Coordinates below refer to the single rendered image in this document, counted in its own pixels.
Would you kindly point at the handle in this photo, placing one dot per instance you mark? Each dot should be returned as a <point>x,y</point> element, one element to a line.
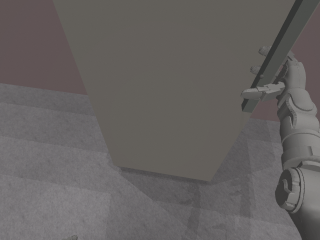
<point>289,32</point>

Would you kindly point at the right robot upper arm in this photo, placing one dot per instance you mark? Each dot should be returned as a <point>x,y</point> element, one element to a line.
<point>298,192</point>

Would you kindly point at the fridge door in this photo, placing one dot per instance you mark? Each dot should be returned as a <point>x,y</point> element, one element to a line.
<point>165,77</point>

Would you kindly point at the robot right hand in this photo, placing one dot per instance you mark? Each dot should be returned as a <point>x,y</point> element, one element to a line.
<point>291,76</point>

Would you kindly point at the robot right forearm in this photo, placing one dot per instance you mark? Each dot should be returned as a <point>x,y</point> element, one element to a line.
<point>299,130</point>

